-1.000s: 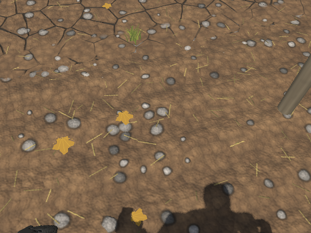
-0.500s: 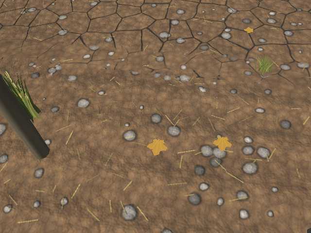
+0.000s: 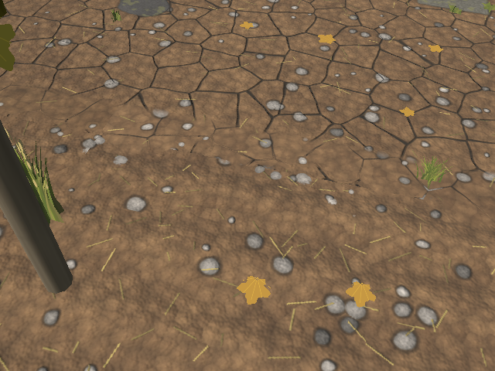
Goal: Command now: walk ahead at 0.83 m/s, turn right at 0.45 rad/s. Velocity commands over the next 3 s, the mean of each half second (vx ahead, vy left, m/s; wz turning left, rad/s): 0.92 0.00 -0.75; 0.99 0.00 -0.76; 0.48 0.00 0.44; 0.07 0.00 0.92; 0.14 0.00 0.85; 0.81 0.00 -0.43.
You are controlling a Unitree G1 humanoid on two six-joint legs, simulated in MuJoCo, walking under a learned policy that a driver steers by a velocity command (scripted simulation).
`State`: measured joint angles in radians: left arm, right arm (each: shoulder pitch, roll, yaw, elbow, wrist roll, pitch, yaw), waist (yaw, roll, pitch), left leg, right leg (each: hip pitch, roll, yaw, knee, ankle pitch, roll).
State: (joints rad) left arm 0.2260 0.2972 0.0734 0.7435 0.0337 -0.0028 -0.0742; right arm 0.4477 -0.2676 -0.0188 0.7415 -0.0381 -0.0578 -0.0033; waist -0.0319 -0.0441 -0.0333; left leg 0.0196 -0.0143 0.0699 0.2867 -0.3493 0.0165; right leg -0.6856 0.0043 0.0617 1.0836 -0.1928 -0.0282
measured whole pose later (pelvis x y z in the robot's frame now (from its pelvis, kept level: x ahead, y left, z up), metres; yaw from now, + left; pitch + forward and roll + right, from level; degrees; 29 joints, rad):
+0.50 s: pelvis +0.38 -0.10 +0.00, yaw -24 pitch +2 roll +0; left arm 0.47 0.32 0.07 0.82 0.00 -0.04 -0.01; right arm 0.07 -0.26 0.03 0.59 -0.07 -0.05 0.02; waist 0.06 0.01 0.02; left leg -0.74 0.15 -0.09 0.96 -0.19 -0.06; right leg -0.06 0.22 0.12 0.35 -0.29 -0.18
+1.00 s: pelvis +0.79 -0.30 -0.01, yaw -47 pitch +2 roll +3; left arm -0.03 0.33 0.00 0.59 0.04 -0.03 -0.09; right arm 0.56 -0.33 -0.05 0.91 -0.03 -0.10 0.02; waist -0.09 -0.04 0.00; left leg 0.12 -0.01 0.16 0.19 -0.34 -0.03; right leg -0.76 -0.03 0.03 0.87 -0.08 -0.10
